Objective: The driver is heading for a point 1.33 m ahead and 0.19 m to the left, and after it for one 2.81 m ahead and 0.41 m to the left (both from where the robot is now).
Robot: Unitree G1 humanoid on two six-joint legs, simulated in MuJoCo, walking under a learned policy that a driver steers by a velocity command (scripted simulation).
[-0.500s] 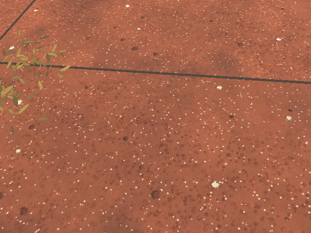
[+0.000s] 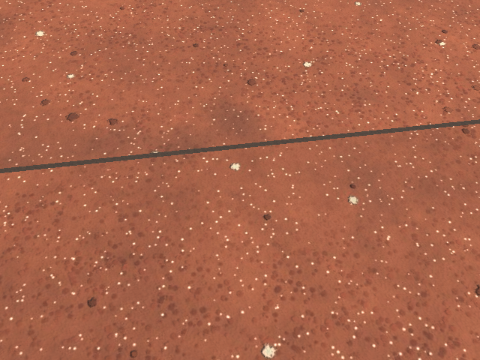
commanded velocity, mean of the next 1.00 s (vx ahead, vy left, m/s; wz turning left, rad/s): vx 0.50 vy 0.00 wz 0.14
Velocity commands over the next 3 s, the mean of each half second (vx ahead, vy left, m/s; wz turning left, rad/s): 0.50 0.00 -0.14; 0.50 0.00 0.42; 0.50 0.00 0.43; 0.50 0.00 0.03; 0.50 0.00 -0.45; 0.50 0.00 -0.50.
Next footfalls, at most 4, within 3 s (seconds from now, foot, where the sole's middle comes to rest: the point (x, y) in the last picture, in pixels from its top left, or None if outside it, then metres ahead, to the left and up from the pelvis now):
0.36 right None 0.34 -0.17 -0.77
0.92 left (225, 300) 0.64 0.07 -0.77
1.42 right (254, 206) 0.97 -0.02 -0.77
1.94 left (155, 176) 1.10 0.33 -0.77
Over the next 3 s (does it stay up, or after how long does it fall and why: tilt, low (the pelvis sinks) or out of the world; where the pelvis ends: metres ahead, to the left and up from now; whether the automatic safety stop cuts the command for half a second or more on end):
stays up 1.58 0.31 -0.01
